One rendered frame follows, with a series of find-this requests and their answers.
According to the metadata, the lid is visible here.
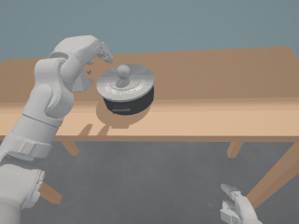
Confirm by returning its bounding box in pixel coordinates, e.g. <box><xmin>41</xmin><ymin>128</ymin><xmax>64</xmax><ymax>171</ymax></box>
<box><xmin>96</xmin><ymin>63</ymin><xmax>155</xmax><ymax>103</ymax></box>

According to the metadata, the robot left forearm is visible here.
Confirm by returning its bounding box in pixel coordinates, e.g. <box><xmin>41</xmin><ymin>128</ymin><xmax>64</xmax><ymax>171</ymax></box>
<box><xmin>0</xmin><ymin>49</ymin><xmax>82</xmax><ymax>163</ymax></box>

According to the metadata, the robot left hand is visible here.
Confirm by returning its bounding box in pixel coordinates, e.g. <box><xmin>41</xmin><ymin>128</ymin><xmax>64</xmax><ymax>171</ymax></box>
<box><xmin>54</xmin><ymin>35</ymin><xmax>114</xmax><ymax>92</ymax></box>

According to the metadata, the robot left upper arm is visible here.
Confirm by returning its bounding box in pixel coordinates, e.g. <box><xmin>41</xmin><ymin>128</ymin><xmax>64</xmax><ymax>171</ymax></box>
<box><xmin>0</xmin><ymin>157</ymin><xmax>46</xmax><ymax>224</ymax></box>

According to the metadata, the pot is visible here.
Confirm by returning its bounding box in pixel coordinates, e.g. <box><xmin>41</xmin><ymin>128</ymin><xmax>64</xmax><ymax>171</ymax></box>
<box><xmin>103</xmin><ymin>86</ymin><xmax>154</xmax><ymax>116</ymax></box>

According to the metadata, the table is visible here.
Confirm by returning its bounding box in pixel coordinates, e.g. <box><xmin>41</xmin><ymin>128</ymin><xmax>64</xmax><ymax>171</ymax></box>
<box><xmin>0</xmin><ymin>46</ymin><xmax>299</xmax><ymax>209</ymax></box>

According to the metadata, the knob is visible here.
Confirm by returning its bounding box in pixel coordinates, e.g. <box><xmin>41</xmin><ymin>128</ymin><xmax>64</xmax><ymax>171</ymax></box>
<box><xmin>116</xmin><ymin>64</ymin><xmax>131</xmax><ymax>79</ymax></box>

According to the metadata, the robot right hand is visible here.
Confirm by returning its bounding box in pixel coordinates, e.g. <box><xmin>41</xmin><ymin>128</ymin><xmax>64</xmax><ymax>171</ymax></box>
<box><xmin>220</xmin><ymin>183</ymin><xmax>258</xmax><ymax>224</ymax></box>

